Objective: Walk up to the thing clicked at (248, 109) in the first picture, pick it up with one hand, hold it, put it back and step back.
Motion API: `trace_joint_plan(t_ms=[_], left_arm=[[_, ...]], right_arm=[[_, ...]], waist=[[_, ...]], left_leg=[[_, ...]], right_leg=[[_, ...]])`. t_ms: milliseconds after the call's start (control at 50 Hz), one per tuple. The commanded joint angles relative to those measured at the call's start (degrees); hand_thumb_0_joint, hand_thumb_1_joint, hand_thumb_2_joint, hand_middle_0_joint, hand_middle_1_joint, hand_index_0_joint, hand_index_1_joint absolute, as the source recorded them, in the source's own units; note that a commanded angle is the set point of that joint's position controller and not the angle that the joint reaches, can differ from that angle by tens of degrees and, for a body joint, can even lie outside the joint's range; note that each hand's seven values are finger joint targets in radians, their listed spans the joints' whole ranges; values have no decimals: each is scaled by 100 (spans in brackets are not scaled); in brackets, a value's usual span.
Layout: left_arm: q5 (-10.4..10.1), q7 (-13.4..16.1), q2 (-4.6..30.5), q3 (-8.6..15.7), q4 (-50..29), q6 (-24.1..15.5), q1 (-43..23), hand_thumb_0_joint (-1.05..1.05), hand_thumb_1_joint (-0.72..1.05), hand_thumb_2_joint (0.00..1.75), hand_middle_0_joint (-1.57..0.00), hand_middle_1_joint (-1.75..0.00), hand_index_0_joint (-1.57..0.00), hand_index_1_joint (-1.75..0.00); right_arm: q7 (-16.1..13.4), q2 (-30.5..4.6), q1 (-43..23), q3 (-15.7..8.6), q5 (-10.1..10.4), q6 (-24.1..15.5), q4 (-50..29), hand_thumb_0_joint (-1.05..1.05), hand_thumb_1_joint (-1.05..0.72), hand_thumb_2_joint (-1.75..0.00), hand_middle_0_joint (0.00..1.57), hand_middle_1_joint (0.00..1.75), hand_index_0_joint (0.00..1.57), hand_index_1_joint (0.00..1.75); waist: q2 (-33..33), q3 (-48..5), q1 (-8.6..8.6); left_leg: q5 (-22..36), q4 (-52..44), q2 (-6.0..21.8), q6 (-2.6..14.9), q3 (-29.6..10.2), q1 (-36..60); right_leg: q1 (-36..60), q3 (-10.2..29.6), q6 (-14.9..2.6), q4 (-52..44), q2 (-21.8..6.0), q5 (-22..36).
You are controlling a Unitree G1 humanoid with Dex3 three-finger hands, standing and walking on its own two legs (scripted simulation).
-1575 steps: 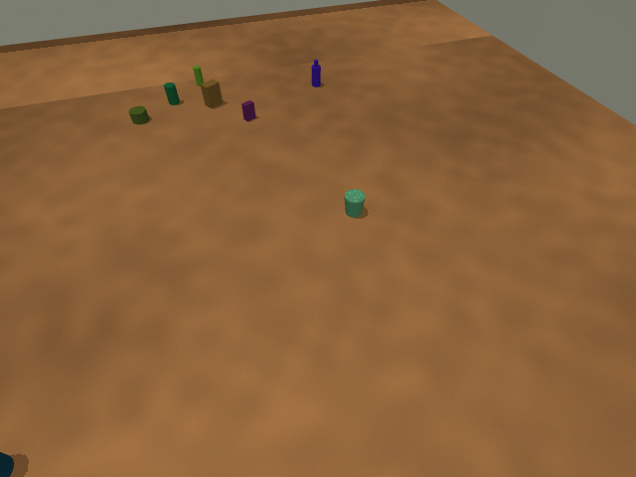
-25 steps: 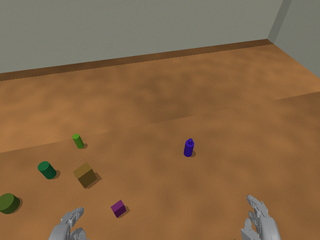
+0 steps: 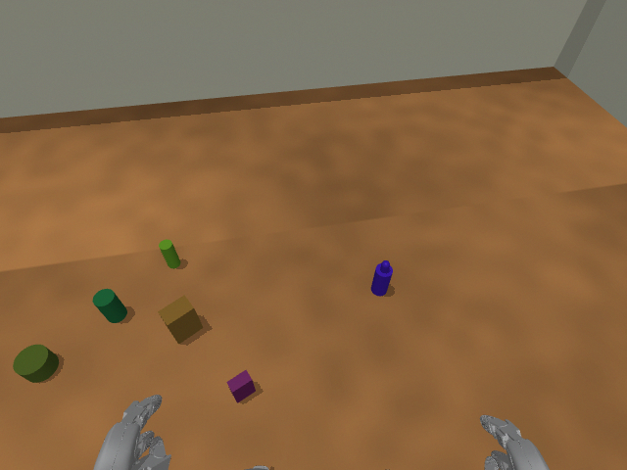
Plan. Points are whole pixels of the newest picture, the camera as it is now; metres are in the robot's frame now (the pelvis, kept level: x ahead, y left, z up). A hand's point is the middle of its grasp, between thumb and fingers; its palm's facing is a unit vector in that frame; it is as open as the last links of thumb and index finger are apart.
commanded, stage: stand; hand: left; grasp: from above
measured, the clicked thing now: (241, 386) +0.45 +0.22 -0.68
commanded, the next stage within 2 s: none
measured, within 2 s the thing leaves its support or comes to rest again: neither
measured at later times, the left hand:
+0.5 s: hand out of the picture +0.05 +0.24 -0.12, palm faces +0.03 -0.95 -0.32, open 7.4 cm
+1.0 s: hand out of the picture +0.05 +0.25 -0.11, palm faces +0.02 -0.94 -0.35, open 7.4 cm
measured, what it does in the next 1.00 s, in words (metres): rises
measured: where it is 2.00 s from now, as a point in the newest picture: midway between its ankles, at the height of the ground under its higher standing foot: outside the picture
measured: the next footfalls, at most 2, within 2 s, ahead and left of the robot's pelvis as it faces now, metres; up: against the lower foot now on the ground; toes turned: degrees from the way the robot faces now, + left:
none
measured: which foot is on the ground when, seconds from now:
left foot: down 0.00-1.00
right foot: down 0.00-1.00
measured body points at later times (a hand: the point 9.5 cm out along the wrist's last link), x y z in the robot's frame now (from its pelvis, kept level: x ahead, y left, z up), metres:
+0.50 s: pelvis +0.01 +0.01 +0.04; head +0.01 +0.01 +0.49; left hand +0.05 +0.29 -0.10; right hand +0.09 -0.27 -0.09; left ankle +0.02 +0.13 -0.69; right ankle +0.01 -0.14 -0.69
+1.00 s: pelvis +0.01 +0.00 +0.05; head +0.01 +0.00 +0.50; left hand +0.05 +0.30 -0.09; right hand +0.08 -0.29 -0.09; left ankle +0.02 +0.13 -0.69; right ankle +0.01 -0.14 -0.69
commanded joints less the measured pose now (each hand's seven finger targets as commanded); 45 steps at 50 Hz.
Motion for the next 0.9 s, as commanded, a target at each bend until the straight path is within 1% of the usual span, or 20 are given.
trace_joint_plan(t_ms=[0, 40, 60, 100, 140, 160, 200, 260, 300, 360, 420, 520, 560, 600, 620, 680, 700, 820, 860, 880], left_arm=[[-16, 18, 898, 499, 382, -575, -147, 0, 90, 90, -20, -30, -20, -30], [-25, 35, 895, 471, 853, -658, -303, 0, 90, 90, -20, -30, -20, -30], [-34, 36, 891, 484, 1017, -698, -293, 0, 90, 90, -20, -30, -20, -30], [-15, 41, 882, 481, 1387, -766, -326, 0, 90, 90, -20, -30, -20, -30], [-27, 37, 918, 478, 1696, -829, -380, 0, 90, 90, -20, -30, -20, -30], [-22, 42, 970, 483, 1851, -848, -384, 0, 90, 90, -20, -30, -20, -30], [-66, 42, 1006, 481, 2123, -884, -403, 0, 90, 90, -20, -30, -20, -30], [-103, 48, 986, 442, 2515, -883, -305, 0, 90, 90, -20, -30, -20, -30], [-123, 57, 968, 419, 2753, -873, -304, 0, 90, 90, -20, -30, -20, -30], [-125, 57, 1040, 404, 3053, -879, -333, 0, 90, 90, -20, -30, -20, -30], [-134, 59, 1080, 383, 3284, -891, -384, 0, 90, 90, -20, -30, -20, -30], [-134, 49, 1096, 350, 3614, -878, -445, 0, 90, 90, -20, -30, -20, -30], [-133, 42, 1109, 346, 3700, -883, -478, 0, 90, 90, -20, -30, -20, -30], [-127, 37, 1113, 335, 3762, -886, -523, 0, 90, 90, -20, -30, -20, -30], [-132, 30, 1121, 328, 3804, -883, -568, 0, 90, 90, -20, -30, -20, -30], [-131, 20, 1139, 317, 3886, -891, -591, 0, 90, 90, -20, -30, -20, -30], [-142, 19, 1203, 334, 3884, -890, -682, 0, 90, 90, -20, -30, -20, -30], [-153, -13, 1244, 322, 3991, -882, -747, 0, 90, 90, -20, -30, -20, -30], [-155, -17, 1253, 315, 4041, -886, -740, 0, 90, 90, -20, -30, -20, -30], [-146, -17, 1259, 310, 4044, -895, -732, 0, 90, 90, -20, -30, -20, -30]], right_arm=[[171, -990, -211, -524, 201, -50, -312, 0, -90, -90, 20, 30, 20, 30], [197, -992, -202, -541, 200, 13, -70, 0, -90, -90, 20, 30, 20, 30], [190, -1016, -217, -560, 178, 38, -13, 0, -90, -90, 20, 30, 20, 30], [182, -1015, -271, -560, 170, 94, 116, 0, -90, -90, 20, 30, 20, 30], [161, -1032, -215, -560, 183, 137, 269, 0, -90, -90, 20, 30, 20, 30], [154, -1045, -229, -565, 202, 162, 360, 0, -90, -90, 20, 30, 20, 30], [126, -1077, -131, -566, 215, 199, 523, 0, -90, -90, 20, 30, 20, 30], [100, -1156, -164, -555, 239, 216, 759, 0, -90, -90, 20, 30, 20, 30], [88, -1169, -179, -532, 254, 230, 879, 0, -90, -90, 20, 30, 20, 30], [74, -1173, -204, -502, 291, 262, 1076, 0, -90, -90, 20, 30, 20, 30], [67, -1185, -147, -481, 318, 280, 1245, 0, -90, -90, 20, 30, 20, 30], [74, -1224, -258, -458, 338, 304, 1427, 0, -90, -90, 20, 30, 20, 30], [78, -1234, -271, -443, 339, 297, 1471, 0, -90, -90, 20, 30, 20, 30], [84, -1247, -371, -446, 348, 294, 1510, 0, -90, -90, 20, 30, 20, 30], [87, -1251, -346, -436, 345, 298, 1548, 0, -90, -90, 20, 30, 20, 30], [97, -1250, -385, -423, 353, 295, 1611, 0, -90, -90, 20, 30, 20, 30], [94, -1261, -352, -420, 351, 302, 1639, 0, -90, -90, 20, 30, 20, 30], [116, -1314, -468, -400, 357, 316, 1726, 0, -90, -90, 20, 30, 20, 30], [124, -1327, -455, -392, 358, 321, 1751, 0, -90, -90, 20, 30, 20, 30], [125, -1348, -490, -396, 352, 313, 1753, 0, -90, -90, 20, 30, 20, 30]], waist=[[-84, -693, 117], [106, -612, 84], [219, -684, 87], [233, -469, 77], [155, -409, 45], [88, -310, 26], [52, -260, -15], [296, -207, 28], [355, -127, 15], [277, -32, 7], [175, -30, -27], [192, 185, -3], [217, 152, -5], [202, 161, 20], [188, 204, -3], [142, 192, 2], [172, 183, -29], [218, 265, -9], [168, 206, -12], [123, 145, -2]], left_leg=[[1315, -1150, 123, 398, -247, 826], [1183, -1416, 194, 402, -357, 864], [1286, -1469, 278, 439, -420, 1011], [1092, -1676, 289, 422, -481, 931], [1330, -1775, 311, 425, -489, 1037], [1389, -1803, 279, 386, -444, 1092], [1449, -1926, 296, 379, -444, 1256], [1664, -2241, 383, 353, -561, 1416], [1630, -2485, 444, 332, -624, 1489], [1626, -2667, 443, 284, -604, 1606], [1874, -2783, 458, 271, -550, 1826], [1505, -3148, 483, 238, -588, 1858], [1632, -3227, 508, 239, -601, 1891], [1746, -3260, 511, 207, -592, 1979], [1603, -3314, 497, 198, -587, 1934], [1666, -3378, 521, 187, -596, 2031], [1612, -3397, 512, 199, -561, 1947], [1288, -3551, 514, 150, -596, 1874], [1320, -3537, 530, 161, -587, 1913], [1503, -3489, 547, 180, -585, 2028]], right_leg=[[621, 434, -375, -1246, -202, 967], [822, 389, -321, -1396, -208, 973], [897, 311, -280, -1355, -184, 1117], [998, 291, -260, -1576, -174, 1031], [1177, 289, -257, -1708, -202, 1314], [1166, 330, -286, -1851, -238, 1364], [1279, 371, -304, -2008, -279, 1413], [1516, 277, -264, -2183, -247, 1639], [1649, 248, -235, -2321, -237, 1630], [1848, 270, -219, -2639, -295, 1686], [1982, 274, -198, -2843, -335, 1807], [2088, 239, -140, -3096, -328, 1625], [2195, 234, -139, -3139, -351, 1758], [2166, 212, -127, -3205, -353, 1711], [2181, 227, -112, -3257, -354, 1686], [2201, 225, -118, -3331, -381, 1645], [2263, 251, -128, -3359, -399, 1722], [2264, 236, -125, -3415, -384, 1498], [2315, 261, -136, -3451, -412, 1481], [2270, 253, -136, -3477, -423, 1562]])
